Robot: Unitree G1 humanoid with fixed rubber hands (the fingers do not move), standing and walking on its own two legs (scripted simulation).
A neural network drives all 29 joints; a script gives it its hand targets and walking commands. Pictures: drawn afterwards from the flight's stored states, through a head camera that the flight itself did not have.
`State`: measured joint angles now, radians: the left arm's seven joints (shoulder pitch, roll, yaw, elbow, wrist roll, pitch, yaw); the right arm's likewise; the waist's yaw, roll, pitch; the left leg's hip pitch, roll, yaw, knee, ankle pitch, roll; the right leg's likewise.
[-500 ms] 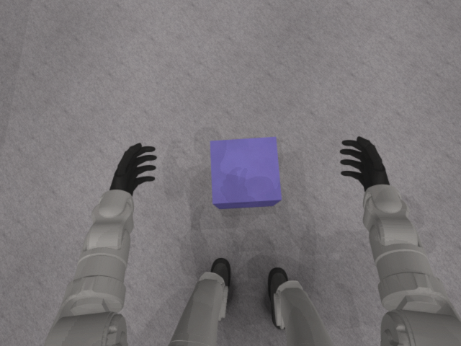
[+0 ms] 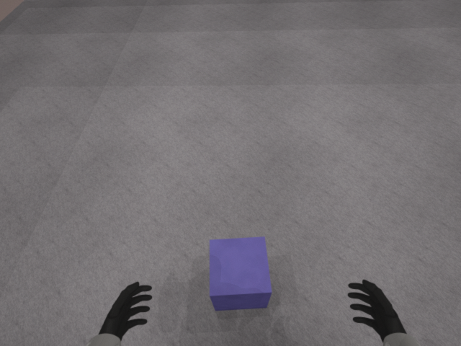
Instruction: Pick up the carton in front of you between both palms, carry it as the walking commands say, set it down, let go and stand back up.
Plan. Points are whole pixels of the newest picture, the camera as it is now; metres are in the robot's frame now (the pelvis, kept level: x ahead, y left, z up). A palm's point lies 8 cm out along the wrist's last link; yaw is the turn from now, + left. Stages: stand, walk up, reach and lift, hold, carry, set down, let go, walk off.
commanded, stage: let go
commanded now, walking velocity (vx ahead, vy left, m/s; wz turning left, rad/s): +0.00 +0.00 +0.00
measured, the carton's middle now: (239, 275) +0.43 +0.03 -0.65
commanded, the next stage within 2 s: stand in 0.44 s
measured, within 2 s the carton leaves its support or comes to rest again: neither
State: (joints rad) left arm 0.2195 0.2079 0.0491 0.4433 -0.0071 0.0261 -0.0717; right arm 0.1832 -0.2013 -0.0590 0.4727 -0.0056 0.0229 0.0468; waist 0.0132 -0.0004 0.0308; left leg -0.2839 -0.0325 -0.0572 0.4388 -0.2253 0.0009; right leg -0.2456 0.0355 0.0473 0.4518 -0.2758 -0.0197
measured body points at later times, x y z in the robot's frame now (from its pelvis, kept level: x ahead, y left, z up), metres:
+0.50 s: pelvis +0.00 +0.01 +0.00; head +0.00 +0.01 +0.44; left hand +0.17 +0.25 -0.08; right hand +0.16 -0.24 -0.09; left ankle +0.00 +0.12 -0.74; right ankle -0.03 -0.11 -0.74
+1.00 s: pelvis +0.02 +0.02 +0.00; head +0.03 +0.03 +0.45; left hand +0.16 +0.30 -0.11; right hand +0.15 -0.28 -0.09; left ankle +0.00 +0.12 -0.74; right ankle -0.03 -0.11 -0.74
